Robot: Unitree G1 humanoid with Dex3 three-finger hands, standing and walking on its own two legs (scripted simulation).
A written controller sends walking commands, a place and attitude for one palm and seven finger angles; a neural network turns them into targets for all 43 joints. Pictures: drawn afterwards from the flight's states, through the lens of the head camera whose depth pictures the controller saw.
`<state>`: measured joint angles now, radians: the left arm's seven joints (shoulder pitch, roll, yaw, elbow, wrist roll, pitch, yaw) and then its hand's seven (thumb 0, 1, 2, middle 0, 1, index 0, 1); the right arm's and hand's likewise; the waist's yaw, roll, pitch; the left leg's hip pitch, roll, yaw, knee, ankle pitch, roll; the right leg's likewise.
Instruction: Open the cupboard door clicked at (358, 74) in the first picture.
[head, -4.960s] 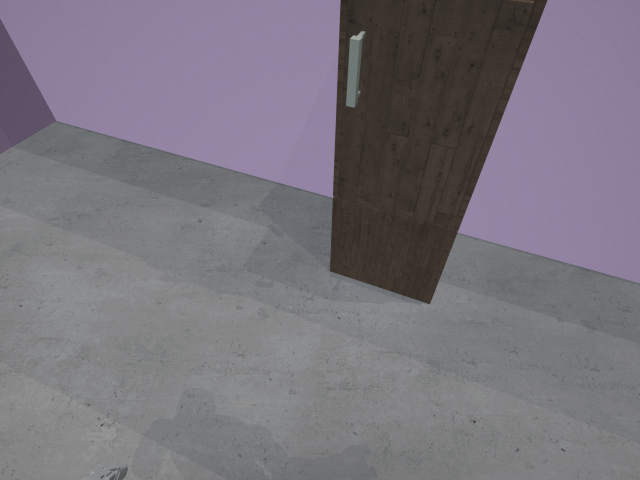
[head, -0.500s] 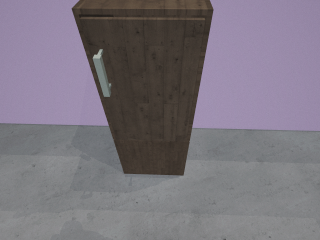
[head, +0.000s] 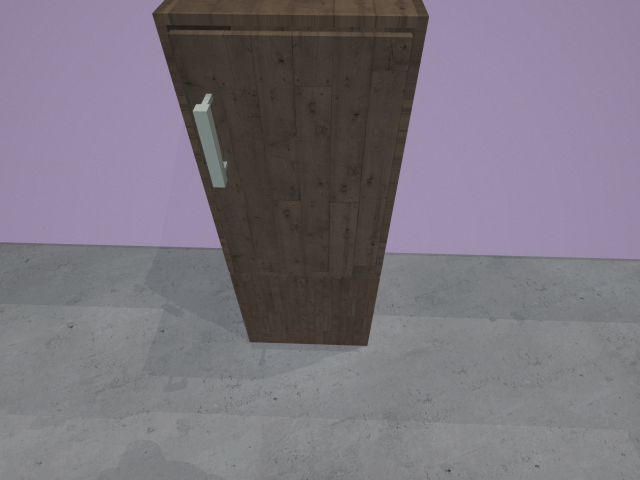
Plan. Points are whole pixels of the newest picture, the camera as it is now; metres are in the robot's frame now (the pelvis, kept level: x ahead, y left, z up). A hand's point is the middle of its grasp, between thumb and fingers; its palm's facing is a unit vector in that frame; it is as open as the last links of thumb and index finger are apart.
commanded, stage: look again from close up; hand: left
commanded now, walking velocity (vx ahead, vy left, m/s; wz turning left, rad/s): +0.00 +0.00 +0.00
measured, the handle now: (214, 142) +0.63 +0.23 +0.08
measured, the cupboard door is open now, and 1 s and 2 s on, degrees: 0 0 0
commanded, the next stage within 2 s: shuffle to correct the standing spot in 0.38 s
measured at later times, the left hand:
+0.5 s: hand out of the picture +0.03 +0.19 -0.17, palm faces +0.02 -0.98 -0.21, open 7.4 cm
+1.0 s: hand out of the picture +0.06 +0.19 -0.18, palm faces +0.06 -0.98 -0.19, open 7.4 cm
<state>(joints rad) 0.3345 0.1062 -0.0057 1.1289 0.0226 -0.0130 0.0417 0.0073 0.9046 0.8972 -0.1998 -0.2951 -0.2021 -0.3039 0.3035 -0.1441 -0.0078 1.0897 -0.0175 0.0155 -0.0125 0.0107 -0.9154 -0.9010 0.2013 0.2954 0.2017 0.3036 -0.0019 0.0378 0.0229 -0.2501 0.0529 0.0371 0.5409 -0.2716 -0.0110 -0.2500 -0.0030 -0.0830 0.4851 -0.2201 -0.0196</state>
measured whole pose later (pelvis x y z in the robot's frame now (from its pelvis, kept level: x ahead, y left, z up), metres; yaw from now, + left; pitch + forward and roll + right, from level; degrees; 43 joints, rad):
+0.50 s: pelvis +0.02 +0.02 +0.00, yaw +0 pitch -1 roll +1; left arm 0.28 0.15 0.00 1.08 0.02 -0.01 0.03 0.01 0.91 0.90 -0.20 -0.29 -0.20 -0.30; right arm 0.29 -0.16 0.01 1.09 -0.02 -0.02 -0.02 0.01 -0.92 -0.90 0.20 0.30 0.20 0.30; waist 0.01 0.01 0.02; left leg -0.18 0.00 0.06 0.46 -0.26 0.02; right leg -0.22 -0.06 -0.06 0.49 -0.25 0.01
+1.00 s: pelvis +0.08 +0.02 -0.01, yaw -1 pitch -1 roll +0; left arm 0.32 0.14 0.03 1.11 0.02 0.00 0.04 0.01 0.91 0.90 -0.20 -0.29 -0.20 -0.30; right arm 0.31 -0.12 0.01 1.11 -0.01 -0.03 -0.05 0.01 -0.91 -0.90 0.20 0.30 0.20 0.30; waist 0.02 -0.01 0.05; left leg -0.13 0.00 0.07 0.58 -0.40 0.02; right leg -0.18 -0.06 -0.07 0.60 -0.38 0.01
